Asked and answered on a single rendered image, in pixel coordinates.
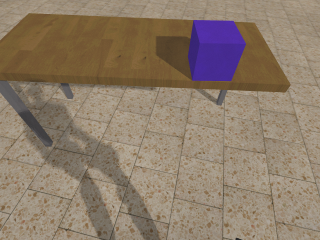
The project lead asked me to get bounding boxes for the table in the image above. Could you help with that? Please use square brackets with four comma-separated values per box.
[0, 13, 291, 147]

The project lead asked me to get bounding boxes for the carton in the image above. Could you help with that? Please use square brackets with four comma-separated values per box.
[188, 20, 246, 81]

